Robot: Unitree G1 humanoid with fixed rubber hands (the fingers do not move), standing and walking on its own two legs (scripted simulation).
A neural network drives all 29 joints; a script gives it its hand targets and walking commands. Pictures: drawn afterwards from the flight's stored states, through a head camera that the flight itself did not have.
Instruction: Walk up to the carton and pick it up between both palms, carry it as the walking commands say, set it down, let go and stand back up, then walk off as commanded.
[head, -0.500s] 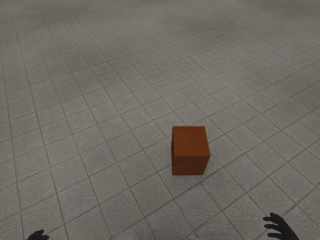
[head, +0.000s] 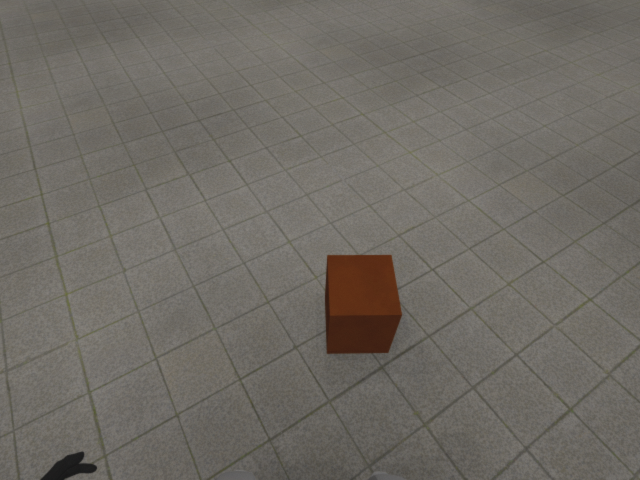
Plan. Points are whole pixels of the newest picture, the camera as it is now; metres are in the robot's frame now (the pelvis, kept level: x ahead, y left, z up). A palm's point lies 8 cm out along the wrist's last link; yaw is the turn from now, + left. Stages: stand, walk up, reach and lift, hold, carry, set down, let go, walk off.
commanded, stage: walk up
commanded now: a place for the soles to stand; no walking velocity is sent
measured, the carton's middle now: (358, 305) +0.71 -0.08 -0.61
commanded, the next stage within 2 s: none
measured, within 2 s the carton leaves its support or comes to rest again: neither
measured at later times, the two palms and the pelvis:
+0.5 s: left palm (82, 448) +0.16 +0.31 -0.08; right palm (620, 461) +0.19 -0.35 -0.05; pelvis +0.10 -0.02 +0.01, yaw -1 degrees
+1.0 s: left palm (144, 387) +0.24 +0.27 -0.09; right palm (638, 427) +0.24 -0.40 -0.07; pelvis +0.18 -0.07 +0.00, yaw +0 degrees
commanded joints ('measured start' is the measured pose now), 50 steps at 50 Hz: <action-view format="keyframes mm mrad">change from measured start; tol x32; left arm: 1 370 308 134 6 61 -37 17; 50 20 227 84 -200 50 12 23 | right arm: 1 -146 -183 -32 -75 -22 -10 3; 14 -147 -206 -37 -60 7 -22 0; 19 300 -347 -99 36 -15 -61 -37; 50 167 -385 -83 -18 0 -60 -60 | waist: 1 157 -255 -131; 15 40 -193 11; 20 -164 333 -267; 31 -27 279 -44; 34 87 -287 -24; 50 -74 57 6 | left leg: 1 -504 -83 56 358 -225 50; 17 79 -125 123 -241 81 70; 20 668 364 -724 -481 162 313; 31 -16 183 -177 -323 -56 232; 34 -488 -128 41 409 -248 56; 44 146 -79 73 -187 -57 78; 47 508 368 -794 -550 -289 267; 50 358 281 -534 -364 130 271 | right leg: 1 572 -151 404 -577 -234 -96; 2 507 -293 735 -725 -222 -166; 18 130 -119 121 -36 901 -109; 20 -327 70 15 315 -34 -18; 32 298 -3 -106 -277 99 -32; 35 268 -338 715 -819 -530 -172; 50 -413 -79 71 245 -3 3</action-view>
